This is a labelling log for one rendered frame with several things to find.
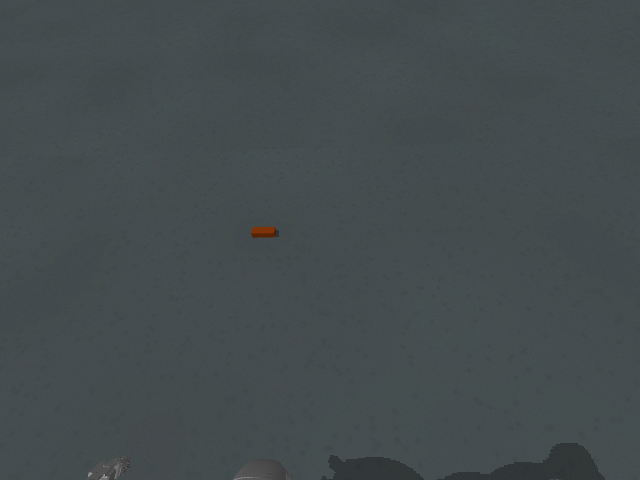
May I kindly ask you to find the small box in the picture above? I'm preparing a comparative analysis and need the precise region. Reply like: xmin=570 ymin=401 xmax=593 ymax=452
xmin=251 ymin=227 xmax=276 ymax=238

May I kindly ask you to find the left robot hand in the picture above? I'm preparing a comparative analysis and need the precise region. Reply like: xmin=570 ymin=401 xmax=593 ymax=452
xmin=86 ymin=456 xmax=131 ymax=480

